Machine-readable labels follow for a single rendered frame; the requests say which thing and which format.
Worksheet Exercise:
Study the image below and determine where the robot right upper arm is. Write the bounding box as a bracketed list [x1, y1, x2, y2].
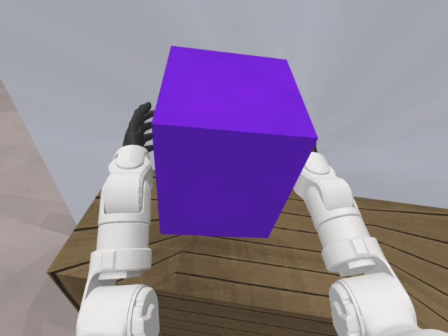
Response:
[329, 272, 448, 336]

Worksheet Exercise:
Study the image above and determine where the robot left hand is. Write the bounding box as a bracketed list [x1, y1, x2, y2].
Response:
[122, 102, 155, 152]

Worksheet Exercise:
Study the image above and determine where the carton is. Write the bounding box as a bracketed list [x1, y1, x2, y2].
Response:
[151, 45, 318, 238]

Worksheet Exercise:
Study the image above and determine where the robot left upper arm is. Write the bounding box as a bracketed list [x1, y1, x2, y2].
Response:
[77, 284, 160, 336]

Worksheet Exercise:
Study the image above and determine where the right robot forearm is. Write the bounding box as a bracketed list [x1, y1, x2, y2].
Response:
[293, 152, 417, 324]

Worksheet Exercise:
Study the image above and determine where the left robot forearm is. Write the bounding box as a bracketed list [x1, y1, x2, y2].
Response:
[76, 145, 153, 336]

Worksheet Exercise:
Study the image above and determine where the pedestal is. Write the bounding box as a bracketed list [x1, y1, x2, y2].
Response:
[47, 170, 448, 336]

